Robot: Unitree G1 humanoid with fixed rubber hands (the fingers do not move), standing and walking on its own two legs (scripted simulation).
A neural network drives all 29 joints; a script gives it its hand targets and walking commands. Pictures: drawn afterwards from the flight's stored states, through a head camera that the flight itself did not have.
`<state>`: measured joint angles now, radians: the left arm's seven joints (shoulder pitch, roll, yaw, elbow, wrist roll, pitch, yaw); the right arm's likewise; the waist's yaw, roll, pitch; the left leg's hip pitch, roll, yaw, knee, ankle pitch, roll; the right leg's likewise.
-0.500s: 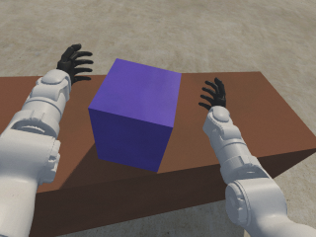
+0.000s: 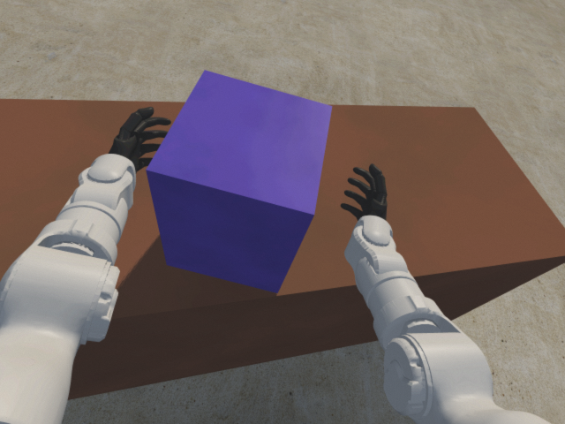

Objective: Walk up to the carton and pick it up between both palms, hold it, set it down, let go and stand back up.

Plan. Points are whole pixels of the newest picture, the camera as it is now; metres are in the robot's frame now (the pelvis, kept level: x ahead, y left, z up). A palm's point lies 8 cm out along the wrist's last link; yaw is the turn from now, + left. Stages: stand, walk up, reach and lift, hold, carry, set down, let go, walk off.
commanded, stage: reach and lift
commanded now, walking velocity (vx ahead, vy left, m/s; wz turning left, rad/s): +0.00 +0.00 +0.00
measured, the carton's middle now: (244, 190) +0.48 -0.02 +0.01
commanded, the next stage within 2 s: none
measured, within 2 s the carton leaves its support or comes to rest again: neither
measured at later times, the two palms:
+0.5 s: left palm (143, 167) +0.51 +0.13 +0.05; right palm (356, 217) +0.40 -0.19 +0.04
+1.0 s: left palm (145, 167) +0.51 +0.12 +0.05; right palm (338, 214) +0.41 -0.16 +0.04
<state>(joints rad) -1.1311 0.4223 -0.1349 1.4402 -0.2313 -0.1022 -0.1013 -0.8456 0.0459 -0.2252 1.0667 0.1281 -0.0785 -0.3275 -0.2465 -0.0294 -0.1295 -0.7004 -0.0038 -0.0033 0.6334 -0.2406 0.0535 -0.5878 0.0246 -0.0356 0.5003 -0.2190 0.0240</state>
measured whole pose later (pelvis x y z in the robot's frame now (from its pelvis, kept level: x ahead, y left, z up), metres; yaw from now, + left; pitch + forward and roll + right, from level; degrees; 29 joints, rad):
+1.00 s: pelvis +0.00 +0.00 -0.01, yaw +0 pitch +22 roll -5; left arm -1.17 0.34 -0.03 1.43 0.00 -0.14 -0.06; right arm -0.96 0.14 -0.44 1.25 -0.04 -0.25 -0.33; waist -0.25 -0.04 -0.17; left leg -0.85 0.01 -0.03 0.74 -0.28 0.04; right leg -0.71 0.04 -0.06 0.58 -0.25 0.02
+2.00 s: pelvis +0.02 +0.00 +0.01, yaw +1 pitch +16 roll -4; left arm -1.10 0.19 0.49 1.34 0.49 -0.20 -0.11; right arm -0.82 0.29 -0.91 1.03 -0.53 -0.44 -0.22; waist -0.17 -0.06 -0.04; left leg -0.61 -0.01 -0.02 0.56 -0.23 0.05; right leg -0.47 0.03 -0.05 0.36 -0.18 0.03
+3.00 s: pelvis +0.01 -0.02 +0.02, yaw +0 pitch +15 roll -2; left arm -1.05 0.15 0.39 1.32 0.38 -0.19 -0.08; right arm -0.70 0.26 -0.73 0.97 -0.41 -0.41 -0.24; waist -0.10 -0.04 -0.10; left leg -0.51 0.01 0.01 0.39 -0.14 0.03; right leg -0.40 0.04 -0.02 0.24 -0.10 0.00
